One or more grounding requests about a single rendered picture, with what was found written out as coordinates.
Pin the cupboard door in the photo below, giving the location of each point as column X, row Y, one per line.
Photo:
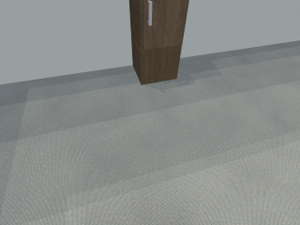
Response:
column 168, row 20

